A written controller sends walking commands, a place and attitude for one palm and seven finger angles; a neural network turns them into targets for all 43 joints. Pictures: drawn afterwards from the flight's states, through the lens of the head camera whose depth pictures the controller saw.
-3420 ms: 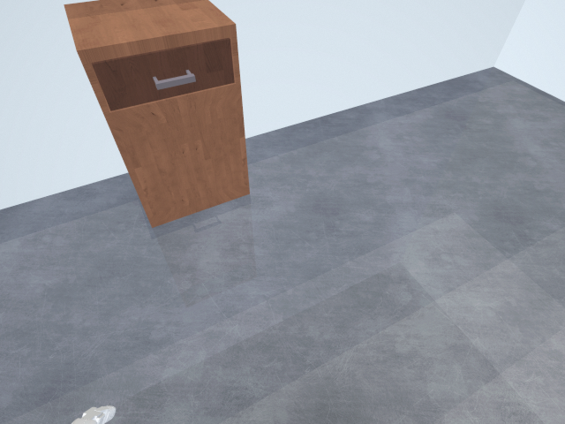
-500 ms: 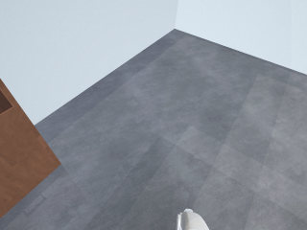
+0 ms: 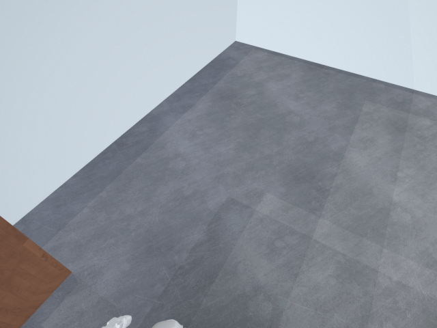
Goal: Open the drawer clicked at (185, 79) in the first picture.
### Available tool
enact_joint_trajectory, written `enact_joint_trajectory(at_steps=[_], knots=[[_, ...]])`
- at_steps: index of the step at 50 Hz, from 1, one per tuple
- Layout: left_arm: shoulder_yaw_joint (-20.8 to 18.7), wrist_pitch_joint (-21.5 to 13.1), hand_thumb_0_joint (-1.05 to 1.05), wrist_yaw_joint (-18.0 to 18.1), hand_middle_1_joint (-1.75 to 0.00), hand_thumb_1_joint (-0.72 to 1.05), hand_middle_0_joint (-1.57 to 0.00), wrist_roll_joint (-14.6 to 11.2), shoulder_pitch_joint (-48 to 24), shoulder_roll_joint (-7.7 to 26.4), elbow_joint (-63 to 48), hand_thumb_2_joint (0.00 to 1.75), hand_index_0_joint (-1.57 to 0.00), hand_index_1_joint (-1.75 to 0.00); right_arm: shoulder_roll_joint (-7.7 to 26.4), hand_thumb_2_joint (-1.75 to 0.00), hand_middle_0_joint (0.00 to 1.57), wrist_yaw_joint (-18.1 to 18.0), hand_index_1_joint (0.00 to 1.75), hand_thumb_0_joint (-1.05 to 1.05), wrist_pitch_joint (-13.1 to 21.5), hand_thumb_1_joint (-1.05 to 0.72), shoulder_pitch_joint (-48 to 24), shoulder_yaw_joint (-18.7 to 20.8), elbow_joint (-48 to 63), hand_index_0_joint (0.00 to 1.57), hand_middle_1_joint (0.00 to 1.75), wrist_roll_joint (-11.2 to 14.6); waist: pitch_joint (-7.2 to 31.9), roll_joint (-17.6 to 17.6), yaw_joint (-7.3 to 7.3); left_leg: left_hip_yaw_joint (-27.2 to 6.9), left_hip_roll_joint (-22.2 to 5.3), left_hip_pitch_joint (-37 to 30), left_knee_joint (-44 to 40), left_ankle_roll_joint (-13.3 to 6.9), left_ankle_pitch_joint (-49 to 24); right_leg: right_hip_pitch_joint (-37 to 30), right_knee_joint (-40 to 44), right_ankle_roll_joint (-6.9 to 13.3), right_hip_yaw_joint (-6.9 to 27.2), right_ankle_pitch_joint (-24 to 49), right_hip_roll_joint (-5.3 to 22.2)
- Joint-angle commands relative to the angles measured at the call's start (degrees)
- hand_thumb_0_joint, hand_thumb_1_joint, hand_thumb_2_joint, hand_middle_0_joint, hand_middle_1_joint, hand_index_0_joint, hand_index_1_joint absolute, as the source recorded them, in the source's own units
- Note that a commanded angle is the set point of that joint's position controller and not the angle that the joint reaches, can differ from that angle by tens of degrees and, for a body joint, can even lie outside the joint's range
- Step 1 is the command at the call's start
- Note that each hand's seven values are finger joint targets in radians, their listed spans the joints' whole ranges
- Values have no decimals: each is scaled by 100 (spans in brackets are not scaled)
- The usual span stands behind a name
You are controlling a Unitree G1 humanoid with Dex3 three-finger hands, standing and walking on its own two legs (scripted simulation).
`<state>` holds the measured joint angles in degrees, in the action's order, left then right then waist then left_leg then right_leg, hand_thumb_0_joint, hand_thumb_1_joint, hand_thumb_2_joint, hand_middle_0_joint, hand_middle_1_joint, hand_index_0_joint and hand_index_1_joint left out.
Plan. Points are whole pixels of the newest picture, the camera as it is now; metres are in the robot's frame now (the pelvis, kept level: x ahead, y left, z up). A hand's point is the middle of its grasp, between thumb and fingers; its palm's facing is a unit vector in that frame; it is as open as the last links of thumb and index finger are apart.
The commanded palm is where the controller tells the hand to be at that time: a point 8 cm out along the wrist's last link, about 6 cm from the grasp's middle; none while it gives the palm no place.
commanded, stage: turn to face it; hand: left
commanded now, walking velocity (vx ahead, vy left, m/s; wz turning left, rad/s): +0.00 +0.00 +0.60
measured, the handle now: out of the picture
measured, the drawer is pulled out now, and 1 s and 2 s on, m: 0.00 0.00 0.00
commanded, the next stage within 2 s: take the last steps up to it in 1.64 s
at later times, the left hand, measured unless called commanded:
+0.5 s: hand out of the picture +0.08 +0.25 -0.16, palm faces +0.29 -0.92 -0.27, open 7.4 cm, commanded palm none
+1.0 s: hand out of the picture -0.03 +0.17 -0.16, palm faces +0.57 -0.78 -0.25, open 7.4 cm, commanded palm none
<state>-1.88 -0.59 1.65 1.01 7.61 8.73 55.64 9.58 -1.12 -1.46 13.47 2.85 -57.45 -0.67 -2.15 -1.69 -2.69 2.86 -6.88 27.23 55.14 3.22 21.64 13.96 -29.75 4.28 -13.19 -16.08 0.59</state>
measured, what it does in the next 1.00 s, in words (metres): steps on the spot, turning left: left foot, then right foot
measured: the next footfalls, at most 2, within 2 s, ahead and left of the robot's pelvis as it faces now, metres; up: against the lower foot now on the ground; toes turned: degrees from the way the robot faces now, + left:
left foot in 0.14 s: +0.06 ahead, +0.13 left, +0.00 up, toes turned +14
right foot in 0.62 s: +0.12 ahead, -0.12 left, +0.00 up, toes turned +18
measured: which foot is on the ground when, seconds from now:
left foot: up 0.00-0.12, down 0.14-0.62, up 0.64-1.00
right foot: down 0.00-0.14, up 0.16-0.60, down 0.62-1.00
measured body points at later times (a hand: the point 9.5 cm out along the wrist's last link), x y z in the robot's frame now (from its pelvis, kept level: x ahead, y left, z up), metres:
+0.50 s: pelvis +0.04 +0.02 +0.01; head +0.09 +0.04 +0.45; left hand +0.06 +0.30 -0.14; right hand +0.14 -0.21 -0.13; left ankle +0.02 +0.12 -0.73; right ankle +0.06 -0.15 -0.68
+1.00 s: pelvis +0.04 -0.03 +0.00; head +0.09 +0.00 +0.45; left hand -0.06 +0.21 -0.14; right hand +0.27 -0.19 -0.14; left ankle -0.04 +0.08 -0.70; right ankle +0.08 -0.13 -0.73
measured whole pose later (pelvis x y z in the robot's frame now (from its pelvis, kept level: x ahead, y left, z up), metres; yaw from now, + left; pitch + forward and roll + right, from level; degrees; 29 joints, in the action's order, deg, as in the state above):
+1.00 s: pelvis +0.04 -0.03 +0.00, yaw +36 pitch +1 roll +1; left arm -1.8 1.2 1.1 1.5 13.0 11.7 50.9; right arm 15.2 1.7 -4.4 7.6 4.7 -53.1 -0.6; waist -6.3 0.6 0.1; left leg 4.5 -3.0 22.3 47.7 4.1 24.3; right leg 12.3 -32.8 -1.1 -15.9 -19.6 9.5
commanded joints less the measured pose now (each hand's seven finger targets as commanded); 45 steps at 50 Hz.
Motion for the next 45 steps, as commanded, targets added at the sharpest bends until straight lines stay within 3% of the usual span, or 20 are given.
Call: enact_joint_trajectory(at_steps=[1, 4, 5, 6, 7, 8, 9, 12, 14, 20, 24, 28, 29, 30, 31, 32, 33, 34, 36, 45], knots=[[-292, 10, 0, 27, -30, 90, -20, 53, 482, 976, -257, 90, -20, -30, 243, -90, 20, 116, 30, 0, -24, -90, 55, 36, 308, 20, 30, -19, 18, 1003, 360, 260, 79, -195, -618, -26, 203, -244, 847, 474, 815, 2381, 1839], [-352, 49, 0, 39, -30, 90, -20, 55, 482, 1092, -298, 90, -20, -30, 330, -90, 20, 155, 30, 0, 10, -90, 49, 71, 426, 20, 30, -28, 166, 875, 315, 343, 111, -604, -1544, -92, -115, -416, 311, 288, 655, 2422, 1945], [-362, 69, 0, 30, -30, 90, -20, 22, 462, 1100, -346, 90, -20, -30, 419, -90, 20, 159, 30, 0, 20, -90, 253, 101, 408, 20, 30, -47, 307, 606, 209, 402, 190, -1014, -2085, -125, -625, -341, -109, 91, 439, 2240, 1805], [-364, 93, 0, 16, -30, 90, -20, -27, 478, 1030, -406, 90, -20, -30, 658, -90, 20, 163, 30, 0, 61, -90, 599, 167, 344, 20, 30, -67, 558, -35, 25, 6, -5, -1711, -2751, -281, -1747, 47, -949, -196, 250, 1758, 1562], [-328, 111, 0, -11, -30, 90, -20, -88, 530, 694, -601, 90, -20, -30, 1248, -90, 20, 132, 30, 0, 121, -90, 909, 293, 390, 20, 30, -117, 668, -1689, -78, -1985, -1353, -2367, -3273, -1017, -3904, 1329, -2246, -707, 0, -655, 747], [-251, 142, 0, 5, -30, 90, -20, -40, 167, 673, -835, 90, -20, -30, 1481, -90, 20, 93, 30, 0, 86, -90, 1037, 324, 349, 20, 30, -79, 647, -1725, -168, -2613, -2016, -2354, -3500, -1676, -5017, 1835, -3273, -835, 574, -2433, 438], [-266, 180, 0, 15, -30, 90, -20, 1, -61, 771, -861, 90, -20, -30, 1370, -90, 20, 59, 30, 0, 86, -90, 939, 314, 324, 20, 30, -83, 542, -1089, -140, -2317, -1839, -2157, -3535, -1673, -4150, 1881, -3657, -765, 998, -2040, 574], [-358, 170, 0, -56, -30, 90, -20, 5, -4, 801, -703, 90, -20, -30, 1131, -90, 20, -18, 30, 0, 159, -90, 233, 231, 555, 20, 30, -76, 484, -806, 101, -1602, -1079, -2131, -3385, -1300, -3886, 2128, -3895, -845, 1253, -972, 587], [-354, 170, 0, -89, -30, 90, -20, -13, 185, 792, -625, 90, -20, -30, 1136, -90, 20, -25, 30, 0, 197, -90, 139, 235, 615, 20, 30, -50, 734, -481, 159, -1279, -840, -2326, -3323, -1217, -4137, 1989, -3728, -918, 1214, -699, 525], [-336, 205, 0, -67, -30, 90, -20, -42, -25, 783, -762, 90, -20, -30, 1303, -90, 20, 16, 30, 0, 154, -90, 322, 337, 566, 20, 30, -54, 831, -568, 15, -1555, -719, -2577, -3315, -1299, -4018, 1812, -2813, -1053, 1238, -785, 404], [-296, 194, 0, -53, -30, 90, -20, -66, -198, 804, -879, 90, -20, -30, 1405, -90, 20, 52, 30, 0, 73, -90, 176, 392, 612, 20, 30, -77, 630, -834, -12, -1815, -621, -2151, -3226, -1292, -3807, 1292, -1831, -1025, 1182, -978, 246], [-305, 133, 0, -27, -30, 90, -20, -116, 401, 916, -793, 90, -20, -30, 1498, -90, 20, 83, 30, 0, 9, -90, -266, 446, 777, 20, 30, -56, 723, -926, 288, -2048, -353, -1334, -2863, -1043, -3343, -44, -250, -920, 1089, -156, 37], [-338, 79, 0, -14, -30, 90, -20, -100, 675, 1077, -743, 90, -20, -30, 1419, -90, 20, 99, 30, 0, 1, -90, -368, 439, 832, 20, 30, -21, 753, -636, 454, -1936, -112, -832, -2539, -795, -2671, -758, 593, -897, 1142, 491, 178], [-423, 4, 0, 33, -30, 90, -20, -7, 870, 1552, -740, 90, -20, -30, 1034, -90, 20, 139, 30, 0, -2, -90, -230, 382, 909, 20, 30, 37, 914, 657, 520, -1340, 472, 191, -1548, -350, -915, -1719, 1354, -604, 2179, 547, 1378], [-498, 11, 0, 58, -30, 90, -20, 48, 825, 2044, -812, 90, -20, -30, 768, -90, 20, 137, 30, 0, -10, -90, -272, 333, 1090, 20, 30, 2, 716, 2071, 538, -490, 1105, 974, -146, 9, 1292, -1459, 1482, 24, 3533, 1287, 2843], [-429, 51, 0, 64, -30, 90, -20, 9, 707, 1907, -889, 90, -20, -30, 1059, -90, 20, 138, 30, 0, -62, -90, -340, 405, 1067, 20, 30, -56, 579, 1524, 505, -794, 794, 727, 815, -91, 1282, -633, 1431, 313, 3247, 1107, 2883], [-385, 27, 0, 74, -30, 90, -20, 13, 243, 1562, -983, 90, -20, -30, 1053, -90, 20, 180, 30, 0, -137, -90, -230, 430, 937, 20, 30, -78, 274, 1291, 247, -894, 653, 705, 1288, -94, 729, -194, 1577, 206, 2669, 455, 2464], [-368, 58, 0, 79, -30, 90, -20, 9, -49, 1463, -1060, 90, -20, -30, 969, -90, 20, 207, 30, 0, -177, -90, -180, 435, 850, 20, 30, -74, 82, 1374, 114, -739, 578, 701, 1517, -56, 515, -13, 1525, 47, 2462, 367, 2188], [-250, 15, 0, 37, -30, 90, -20, 6, -194, 1193, -1107, 90, -20, -30, 1003, -90, 20, 273, 30, 0, -187, -90, -104, 398, 715, 20, 30, -77, -170, 1364, 23, -455, 458, 705, 1721, 64, -63, -46, 1245, -8, 1516, 1196, 1767], [-332, 52, 0, 34, -30, 90, -20, 71, 748, 1521, -813, 90, -20, -30, 839, -90, 20, 304, 30, 0, -177, -90, -930, 247, 972, 20, 30, -15, 181, 1255, 475, 124, 397, 219, -207, 144, 323, -999, 757, 238, 856, 2648, 2077]])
